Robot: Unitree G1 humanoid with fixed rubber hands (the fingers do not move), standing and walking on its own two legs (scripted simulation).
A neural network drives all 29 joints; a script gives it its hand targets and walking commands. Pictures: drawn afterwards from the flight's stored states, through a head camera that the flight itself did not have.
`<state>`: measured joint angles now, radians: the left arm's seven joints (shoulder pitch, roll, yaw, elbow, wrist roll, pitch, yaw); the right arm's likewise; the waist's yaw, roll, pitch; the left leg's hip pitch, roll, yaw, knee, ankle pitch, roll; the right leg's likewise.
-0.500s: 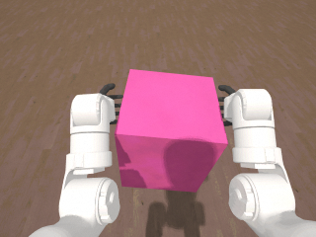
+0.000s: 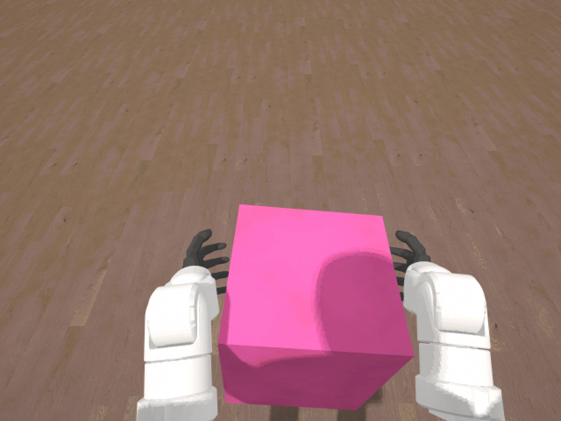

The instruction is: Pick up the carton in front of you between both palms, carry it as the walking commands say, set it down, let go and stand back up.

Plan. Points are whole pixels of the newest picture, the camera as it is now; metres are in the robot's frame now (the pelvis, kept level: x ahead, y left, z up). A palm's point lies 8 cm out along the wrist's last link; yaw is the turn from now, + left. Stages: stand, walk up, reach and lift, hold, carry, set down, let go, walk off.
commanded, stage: carry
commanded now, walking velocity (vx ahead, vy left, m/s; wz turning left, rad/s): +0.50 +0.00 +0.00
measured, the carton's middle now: (301, 312) +0.30 +0.00 -0.02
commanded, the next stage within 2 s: none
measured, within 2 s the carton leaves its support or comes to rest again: neither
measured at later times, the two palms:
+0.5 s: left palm (204, 141) +0.60 +0.18 +0.08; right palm (360, 146) +0.57 -0.11 +0.09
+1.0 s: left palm (246, 76) +0.90 +0.13 +0.06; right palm (361, 76) +0.90 -0.16 +0.06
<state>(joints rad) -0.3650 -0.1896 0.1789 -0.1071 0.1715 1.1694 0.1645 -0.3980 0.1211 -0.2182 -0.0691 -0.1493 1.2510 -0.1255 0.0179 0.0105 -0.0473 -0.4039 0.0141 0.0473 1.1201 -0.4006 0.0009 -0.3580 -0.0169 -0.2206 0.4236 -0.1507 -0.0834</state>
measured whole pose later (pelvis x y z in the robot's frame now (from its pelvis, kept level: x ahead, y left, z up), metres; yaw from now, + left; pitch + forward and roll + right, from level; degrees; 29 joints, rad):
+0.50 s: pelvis +0.32 +0.05 +0.00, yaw -4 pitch +3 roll +0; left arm -0.24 -0.15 0.13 -0.16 0.15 1.23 0.13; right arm -0.24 0.15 -0.13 -0.15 -0.13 1.28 -0.18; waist -0.01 -0.02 -0.15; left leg -0.30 0.05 0.24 0.42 -0.18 0.07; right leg -0.51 -0.10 -0.07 1.06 -0.32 0.00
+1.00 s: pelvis +0.63 -0.02 +0.01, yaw +0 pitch +4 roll +1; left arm -0.19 -0.14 0.09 -0.15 0.12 1.17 0.15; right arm -0.20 0.14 -0.11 -0.18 -0.13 1.24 -0.19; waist 0.01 0.02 -0.08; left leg -0.54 0.10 0.07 1.05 -0.29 0.00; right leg -0.29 -0.05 -0.25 0.39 -0.17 -0.07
